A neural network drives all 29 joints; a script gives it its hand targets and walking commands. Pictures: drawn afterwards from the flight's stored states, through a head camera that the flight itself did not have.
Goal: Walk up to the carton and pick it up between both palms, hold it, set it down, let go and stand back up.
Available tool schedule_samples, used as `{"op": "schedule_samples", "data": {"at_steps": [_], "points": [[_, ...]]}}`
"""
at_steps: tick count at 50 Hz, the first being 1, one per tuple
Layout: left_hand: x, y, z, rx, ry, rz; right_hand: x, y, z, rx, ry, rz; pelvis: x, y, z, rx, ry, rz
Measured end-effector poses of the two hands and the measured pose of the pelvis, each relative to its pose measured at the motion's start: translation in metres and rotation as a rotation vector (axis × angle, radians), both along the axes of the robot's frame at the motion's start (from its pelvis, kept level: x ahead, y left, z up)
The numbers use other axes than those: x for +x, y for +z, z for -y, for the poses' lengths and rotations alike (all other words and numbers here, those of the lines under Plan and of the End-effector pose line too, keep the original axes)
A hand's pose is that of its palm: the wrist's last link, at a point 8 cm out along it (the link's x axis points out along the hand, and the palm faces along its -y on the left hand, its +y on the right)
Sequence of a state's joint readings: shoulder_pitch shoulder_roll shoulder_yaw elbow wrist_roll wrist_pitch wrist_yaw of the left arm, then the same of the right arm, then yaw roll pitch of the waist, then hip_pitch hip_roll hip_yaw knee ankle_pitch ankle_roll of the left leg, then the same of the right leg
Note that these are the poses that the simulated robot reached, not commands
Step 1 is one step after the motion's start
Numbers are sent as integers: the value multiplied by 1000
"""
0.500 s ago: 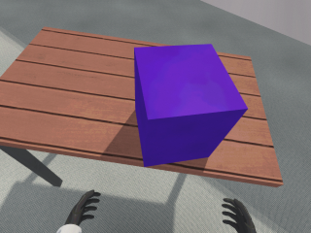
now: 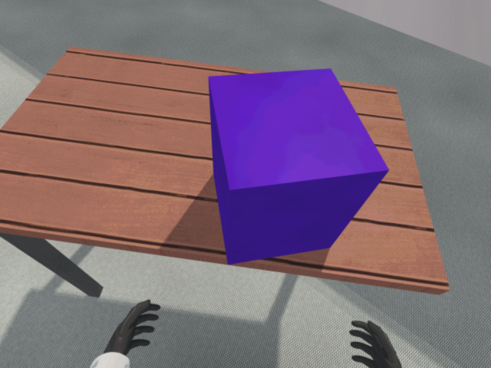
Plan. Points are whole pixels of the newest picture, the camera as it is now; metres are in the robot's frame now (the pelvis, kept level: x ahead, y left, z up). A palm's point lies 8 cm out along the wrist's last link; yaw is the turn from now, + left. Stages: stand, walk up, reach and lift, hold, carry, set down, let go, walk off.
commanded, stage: let go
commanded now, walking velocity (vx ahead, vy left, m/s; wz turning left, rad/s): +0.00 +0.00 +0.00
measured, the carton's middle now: (276, 172) +0.43 +0.01 +0.06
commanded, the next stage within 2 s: stand in 0.06 s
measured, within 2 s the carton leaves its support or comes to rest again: neither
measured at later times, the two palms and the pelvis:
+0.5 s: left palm out of the picture +0.07 +0.26 -0.12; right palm out of the picture +0.15 -0.25 -0.08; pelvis +0.00 +0.00 +0.00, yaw +0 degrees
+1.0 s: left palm out of the picture +0.02 +0.27 -0.12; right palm out of the picture +0.09 -0.26 -0.10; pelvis -0.02 +0.00 +0.00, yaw +0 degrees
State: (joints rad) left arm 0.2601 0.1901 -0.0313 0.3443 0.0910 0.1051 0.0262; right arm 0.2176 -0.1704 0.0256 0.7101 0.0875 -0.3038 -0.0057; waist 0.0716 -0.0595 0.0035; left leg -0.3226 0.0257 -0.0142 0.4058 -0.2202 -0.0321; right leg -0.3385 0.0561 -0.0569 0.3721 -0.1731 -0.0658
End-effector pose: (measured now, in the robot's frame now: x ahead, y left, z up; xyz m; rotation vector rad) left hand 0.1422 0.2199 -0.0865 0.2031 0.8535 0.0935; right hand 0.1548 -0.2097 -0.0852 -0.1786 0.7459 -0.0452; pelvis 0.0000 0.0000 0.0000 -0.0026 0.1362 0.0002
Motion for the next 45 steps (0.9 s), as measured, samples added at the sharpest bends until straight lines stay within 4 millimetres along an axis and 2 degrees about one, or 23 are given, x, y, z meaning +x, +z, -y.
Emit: {"op": "schedule_samples", "data": {"at_steps": [7,12,19,23,36,45], "points": [[-3,-7,-2,3,-3,-15,1,-4,1,-26,29,-46,1,0,0,0,0,-1],[-31,-25,-18,24,30,-112,5,-3,17,-83,37,-107,6,-1,-1,-1,0,0],[-54,-29,-34,51,55,-149,13,9,37,-129,32,-53,5,-1,-2,-2,0,5],[-66,-31,-38,59,63,-168,2,9,43,-138,24,-56,1,-2,-3,-4,0,13],[-105,-33,-47,85,84,-256,-51,-11,48,-113,-3,-144,-13,-2,-1,-2,-1,33],[-119,-35,-48,89,92,-295,-61,-14,51,-112,-6,-160,-17,-2,-1,-2,-1,37]]}}
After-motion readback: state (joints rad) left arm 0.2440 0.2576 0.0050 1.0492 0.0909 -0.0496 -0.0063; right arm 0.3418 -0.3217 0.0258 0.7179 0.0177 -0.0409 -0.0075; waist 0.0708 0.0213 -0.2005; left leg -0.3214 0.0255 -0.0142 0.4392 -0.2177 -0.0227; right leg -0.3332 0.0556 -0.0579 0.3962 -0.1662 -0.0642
